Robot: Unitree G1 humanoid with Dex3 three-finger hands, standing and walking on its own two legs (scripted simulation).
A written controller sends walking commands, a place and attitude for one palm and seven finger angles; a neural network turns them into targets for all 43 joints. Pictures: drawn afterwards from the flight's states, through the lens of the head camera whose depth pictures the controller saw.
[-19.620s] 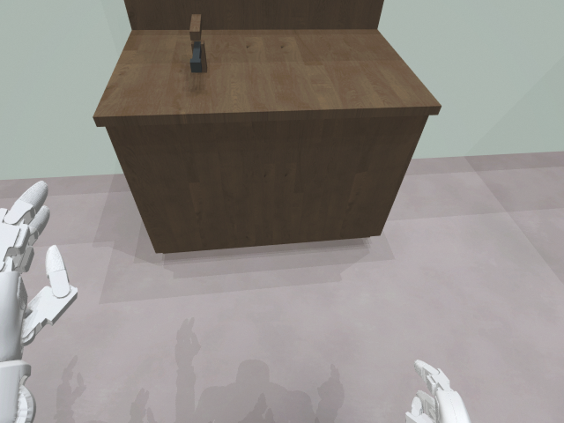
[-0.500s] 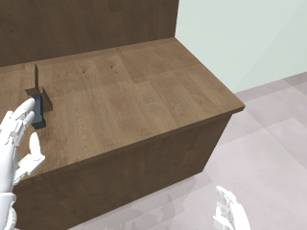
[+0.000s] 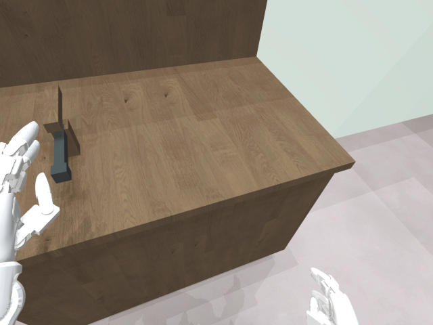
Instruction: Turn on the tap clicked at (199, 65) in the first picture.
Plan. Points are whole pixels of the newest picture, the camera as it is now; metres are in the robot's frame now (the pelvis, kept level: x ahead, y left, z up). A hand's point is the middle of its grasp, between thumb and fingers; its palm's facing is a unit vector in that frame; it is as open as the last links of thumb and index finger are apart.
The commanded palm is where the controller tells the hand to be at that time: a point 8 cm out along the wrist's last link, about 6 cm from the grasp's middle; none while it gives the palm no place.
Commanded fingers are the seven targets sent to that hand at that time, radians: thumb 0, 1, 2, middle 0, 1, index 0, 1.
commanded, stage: come to a stop and stand still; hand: left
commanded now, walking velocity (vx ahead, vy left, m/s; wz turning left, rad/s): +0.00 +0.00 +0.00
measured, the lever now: (61, 173) +0.36 +0.35 +0.05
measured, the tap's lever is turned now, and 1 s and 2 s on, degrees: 0 0 0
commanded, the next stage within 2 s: look again from close up in 1.26 s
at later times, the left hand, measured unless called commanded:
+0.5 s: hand (64, 221) +0.21 +0.23 +0.15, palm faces +0.33 -0.86 -0.39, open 7.4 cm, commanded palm +0.15 +0.28 +0.17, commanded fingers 0.00 0.90 0.90 -0.20 -0.30 -0.20 -0.30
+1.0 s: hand (63, 211) +0.22 +0.24 +0.16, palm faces +0.40 -0.85 -0.36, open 7.4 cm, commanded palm +0.16 +0.27 +0.17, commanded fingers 0.00 0.90 0.90 -0.20 -0.30 -0.20 -0.30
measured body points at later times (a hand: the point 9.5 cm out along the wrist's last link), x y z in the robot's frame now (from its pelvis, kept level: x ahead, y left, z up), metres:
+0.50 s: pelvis +0.00 -0.01 +0.00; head +0.01 +0.00 +0.45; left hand +0.18 +0.27 +0.17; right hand +0.17 -0.22 -0.08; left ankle +0.01 +0.07 -0.74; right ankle +0.04 -0.14 -0.74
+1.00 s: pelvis +0.00 -0.01 +0.00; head +0.01 +0.01 +0.45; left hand +0.19 +0.28 +0.18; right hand +0.17 -0.23 -0.07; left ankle +0.01 +0.07 -0.74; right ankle +0.04 -0.14 -0.74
